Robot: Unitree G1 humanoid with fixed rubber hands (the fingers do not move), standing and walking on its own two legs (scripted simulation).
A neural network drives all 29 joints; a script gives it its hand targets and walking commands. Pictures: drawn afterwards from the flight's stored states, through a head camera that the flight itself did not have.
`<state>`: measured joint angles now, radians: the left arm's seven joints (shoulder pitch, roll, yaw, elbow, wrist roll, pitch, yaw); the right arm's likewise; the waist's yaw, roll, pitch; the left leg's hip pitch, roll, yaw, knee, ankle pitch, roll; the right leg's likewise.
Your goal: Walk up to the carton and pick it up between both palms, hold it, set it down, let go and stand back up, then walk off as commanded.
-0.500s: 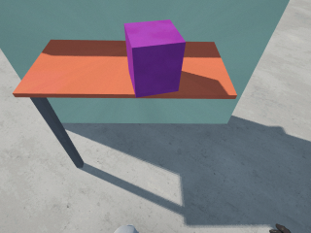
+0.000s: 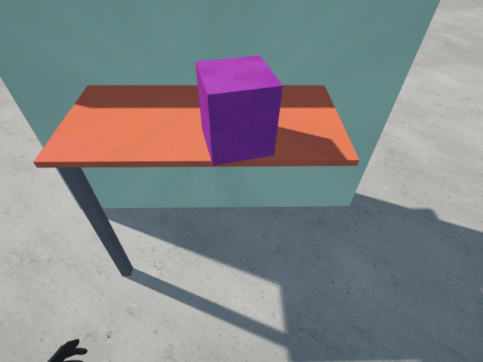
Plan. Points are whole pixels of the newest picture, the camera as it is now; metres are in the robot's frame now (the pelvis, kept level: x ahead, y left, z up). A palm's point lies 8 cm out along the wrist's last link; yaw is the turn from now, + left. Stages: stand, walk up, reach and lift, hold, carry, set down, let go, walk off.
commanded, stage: walk off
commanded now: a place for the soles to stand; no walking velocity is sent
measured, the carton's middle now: (236, 110) +0.72 +0.02 +0.05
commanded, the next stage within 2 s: stand in 0.08 s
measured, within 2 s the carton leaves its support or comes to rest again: neither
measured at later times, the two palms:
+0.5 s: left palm out of the picture +0.09 +0.31 -0.10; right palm out of the picture +0.10 -0.32 -0.09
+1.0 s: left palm out of the picture +0.10 +0.31 -0.10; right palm out of the picture +0.10 -0.31 -0.09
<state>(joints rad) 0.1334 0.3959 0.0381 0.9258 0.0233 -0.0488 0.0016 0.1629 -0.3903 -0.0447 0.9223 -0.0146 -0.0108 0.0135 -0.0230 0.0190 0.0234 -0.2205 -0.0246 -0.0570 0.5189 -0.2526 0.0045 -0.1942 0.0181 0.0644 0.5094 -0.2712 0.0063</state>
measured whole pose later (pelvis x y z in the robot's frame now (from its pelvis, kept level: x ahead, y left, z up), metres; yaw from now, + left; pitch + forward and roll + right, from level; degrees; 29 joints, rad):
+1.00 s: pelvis +0.01 +0.00 +0.01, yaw +0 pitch -2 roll +0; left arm 0.10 0.40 0.01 1.08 0.01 -0.02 0.01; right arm 0.07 -0.37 -0.02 1.12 0.00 -0.03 0.00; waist 0.00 -0.01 0.03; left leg -0.12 -0.02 -0.05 0.33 -0.17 0.00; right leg -0.10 0.01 0.07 0.32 -0.19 0.01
